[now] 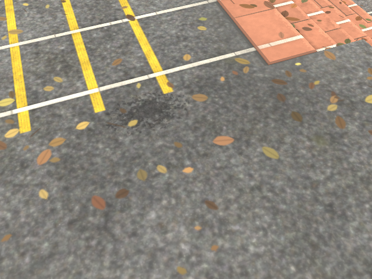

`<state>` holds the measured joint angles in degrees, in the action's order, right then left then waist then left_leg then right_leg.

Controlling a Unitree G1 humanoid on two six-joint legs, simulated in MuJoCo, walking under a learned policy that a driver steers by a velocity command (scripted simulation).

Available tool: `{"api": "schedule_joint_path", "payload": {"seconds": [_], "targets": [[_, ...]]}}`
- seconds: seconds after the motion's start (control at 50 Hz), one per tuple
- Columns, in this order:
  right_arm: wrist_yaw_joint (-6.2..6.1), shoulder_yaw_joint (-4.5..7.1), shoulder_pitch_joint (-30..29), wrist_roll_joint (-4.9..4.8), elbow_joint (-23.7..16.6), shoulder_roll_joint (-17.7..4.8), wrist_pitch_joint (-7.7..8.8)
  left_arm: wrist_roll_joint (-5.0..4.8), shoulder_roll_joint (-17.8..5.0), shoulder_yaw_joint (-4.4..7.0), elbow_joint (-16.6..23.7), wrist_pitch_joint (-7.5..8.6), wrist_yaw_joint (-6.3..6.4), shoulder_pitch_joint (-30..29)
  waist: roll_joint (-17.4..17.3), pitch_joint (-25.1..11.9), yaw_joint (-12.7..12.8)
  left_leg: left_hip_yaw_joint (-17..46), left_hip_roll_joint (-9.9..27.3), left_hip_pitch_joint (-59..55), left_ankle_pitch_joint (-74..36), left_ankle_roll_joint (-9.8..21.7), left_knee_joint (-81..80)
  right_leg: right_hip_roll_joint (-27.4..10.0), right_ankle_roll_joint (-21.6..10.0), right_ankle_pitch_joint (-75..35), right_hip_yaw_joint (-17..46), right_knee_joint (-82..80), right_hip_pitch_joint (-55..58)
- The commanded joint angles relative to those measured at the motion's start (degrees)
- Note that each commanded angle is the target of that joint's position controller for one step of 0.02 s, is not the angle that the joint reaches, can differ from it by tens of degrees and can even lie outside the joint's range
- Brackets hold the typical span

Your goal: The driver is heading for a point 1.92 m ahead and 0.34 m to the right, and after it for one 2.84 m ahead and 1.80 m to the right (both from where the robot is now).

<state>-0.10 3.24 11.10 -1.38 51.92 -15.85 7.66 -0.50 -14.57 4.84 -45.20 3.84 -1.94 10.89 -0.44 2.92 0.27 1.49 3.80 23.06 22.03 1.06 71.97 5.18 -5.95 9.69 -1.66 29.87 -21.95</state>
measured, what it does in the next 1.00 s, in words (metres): walks ahead, turning right: left foot, then right foot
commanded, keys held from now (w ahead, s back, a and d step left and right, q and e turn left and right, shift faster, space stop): w+e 0.42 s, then w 0.58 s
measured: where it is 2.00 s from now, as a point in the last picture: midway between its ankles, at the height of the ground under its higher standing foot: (252, 144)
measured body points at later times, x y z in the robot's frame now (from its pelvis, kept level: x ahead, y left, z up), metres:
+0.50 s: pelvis +0.29 +0.04 +0.00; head +0.32 +0.04 +0.45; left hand +0.45 +0.29 -0.11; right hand +0.36 -0.26 -0.09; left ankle +0.37 +0.13 -0.73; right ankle +0.17 -0.06 -0.63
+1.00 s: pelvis +0.52 -0.10 +0.01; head +0.54 -0.12 +0.46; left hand +0.75 +0.10 -0.08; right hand +0.49 -0.38 -0.12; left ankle +0.51 +0.08 -0.64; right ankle +0.53 -0.20 -0.73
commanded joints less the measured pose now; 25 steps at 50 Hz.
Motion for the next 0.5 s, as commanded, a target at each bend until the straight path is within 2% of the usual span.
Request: {"api": "schedule_joint_path", "payload": {"seconds": [0.02, 0.06, 0.1, 0.18, 0.24, 0.26, 0.3, 0.32, 0.34, 0.36, 0.38, 0.4, 0.42, 0.44, 0.46, 0.48, 0.5], "targets": [[-0.38, 2.01, 1.3, 0.88, -4.3, -6.4, -0.02, 0.34, -5.9, 1.23, 4.3, 1.24, 0.56, 0.9, 0.3, -7.1, -1.6, 3.6, 4.1, 12.9, -3.2, -0.1, -5.1, -15.5, -11.2, -14.1, 22.4, -15.7, 14.7], [-0.59, 1.88, -0.1, 1.87, -5.5, -5.0, -1.16, -0.07, -7.7, 1.62, 4.1, 1.53, 1.2, 2.7, 0.4, -5.8, -2.0, 2.3, 3.6, 12.6, -6.3, -2.1, -10.4, -14.5, -11.5, -17.9, 19.6, -17.0, 10.6], [-0.79, 1.55, -5.5, 2.6, -7.7, -4.2, -1.51, -0.46, -9.4, 2.06, 3.8, 1.46, 2.08, 4.8, 1.2, -3.9, -0.8, 1.7, 2.4, 14.2, -13.6, -3.7, -18.9, -13.1, -10.8, -17.6, 17.4, -17.7, 8.4], [-0.19, 0.76, -13.3, 1.93, -10.3, -2.9, -0.95, -0.8, -9.6, 2.09, 3.8, 0.95, 2.53, 7.3, 4.5, -2.9, 2.2, 0.6, -1.6, 9.4, -27.2, -3.5, -36.6, -9.9, -7.0, -10.4, 15.1, -16.5, 6.3], [0.32, 0.86, -16.7, 1.15, -12.4, -4.1, -0.46, -1.11, -9.5, 2.13, 2.9, 0.77, 2.4, 9.9, 6.1, -3.0, 3.7, 1.4, -3.0, 7.3, -28.1, -2.9, -41.7, -11.4, -6.1, -6.7, 18.6, -14.1, 9.1], [0.53, 1.14, -17.1, 1.01, -12.8, -5.0, -0.33, -1.39, -9.4, 2.19, 2.7, 0.57, 2.49, 10.1, 6.4, -3.1, 3.5, 2.0, -3.1, 7.1, -26.7, -2.6, -43.3, -12.1, -5.8, -6.4, 19.9, -12.3, 11.4], [0.97, 1.64, -16.0, 0.88, -13.2, -6.4, 0.27, -1.24, -9.4, 2.31, 3.0, 0.05, 2.92, 10.3, 7.7, -3.6, 2.6, 2.4, -3.4, 5.3, -21.7, -1.6, -45.1, -13.6, -5.3, -7.1, 23.3, -8.8, 14.8], [1.06, 1.95, -13.7, 0.84, -12.9, -6.9, 0.59, -1.18, -9.4, 2.36, 3.4, -0.24, 3.21, 9.9, 8.5, -4.2, 1.2, 1.9, -3.8, 2.3, -19.3, -0.9, -45.9, -13.6, -4.7, -8.7, 24.5, -6.9, 15.3], [0.92, 2.67, -8.6, 1.09, -11.6, -8.0, 0.89, -1.04, -8.4, 1.99, 4.0, -0.4, 3.29, 8.8, 8.7, -6.5, -1.5, 1.1, -4.1, -4.8, -19.3, 0.6, -47.9, -11.5, -3.4, -12.4, 23.9, -2.6, 14.7], [0.7, 3.54, -0.9, 2.1, -10.7, -10.5, 1.16, -0.6, -5.8, 0.99, 5.3, -0.24, 3.1, 7.5, 6.8, -12.9, -5.4, 5.3, 1.5, -17.7, -19.8, 3.6, -46.1, -8.3, -1.3, -11.8, 21.1, 8.5, 10.3], [0.25, 4.71, 8.2, 3.14, -9.8, -15.1, 0.84, -0.56, -2.2, -0.1, 6.8, 0.09, 3.18, 12.7, -5.4, -23.0, -5.5, 23.6, 14.9, -40.0, -16.9, 10.6, -45.8, -1.3, 2.8, 3.6, 13.9, 28.5, -6.1], [0.81, 4.65, 10.2, 2.25, -8.3, -14.2, 0.2, -1.56, -3.7, -0.55, 7.4, 0.45, 3.12, 17.6, -20.1, -27.0, -3.4, 43.9, 22.3, -47.2, -5.5, 15.7, -51.5, -1.1, 4.1, 24.9, 12.0, 41.5, -19.8], [0.67, 3.28, 7.3, 1.6, -9.9, -8.7, -0.29, -2.04, -9.2, 0.7, 6.2, 0.22, 3.09, 14.6, -11.5, -18.9, -4.7, 38.8, 20.3, -41.0, 2.1, 13.6, -53.0, -4.8, 4.5, 21.2, 13.1, 47.5, -24.8], [0.52, 2.54, 5.2, 1.6, -10.2, -6.4, -0.96, -1.44, -10.3, 0.92, 7.0, -0.12, 3.06, 9.2, -5.5, -12.4, -5.4, 29.6, 17.5, -32.8, 0.7, 11.3, -53.7, -6.9, 4.8, 16.1, 10.6, 48.1, -24.8], [0.7, 2.07, 3.1, 2.2, -9.8, -5.5, -1.35, -0.81, -9.2, 0.75, 8.0, -0.05, 2.99, 6.3, -2.6, -7.8, -4.1, 24.0, 14.7, -24.3, -4.7, 10.5, -55.7, -8.3, 4.7, 12.5, 9.7, 45.6, -22.7], [0.86, 1.63, 1.7, 2.5, -9.4, -4.4, -1.34, -0.65, -8.0, 0.8, 8.3, -0.09, 2.89, 5.4, -3.3, -5.1, -2.5, 19.7, 12.4, -19.1, -8.6, 10.2, -57.5, -9.8, 4.3, 10.3, 9.9, 42.6, -20.6], [0.95, 1.49, 1.3, 2.74, -9.0, -4.2, -1.11, -1.16, -6.7, 0.51, 8.3, -0.24, 2.64, 6.2, -4.9, -3.9, -1.3, 16.3, 10.8, -15.7, -10.9, 10.1, -59.2, -10.5, 4.1, 9.0, 9.6, 40.6, -18.3]]}}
